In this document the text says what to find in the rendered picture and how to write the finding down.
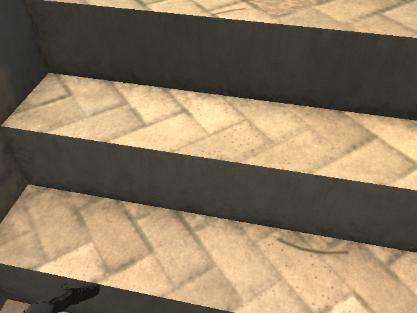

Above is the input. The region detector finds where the robot left hand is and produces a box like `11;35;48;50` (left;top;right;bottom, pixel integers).
23;282;100;313

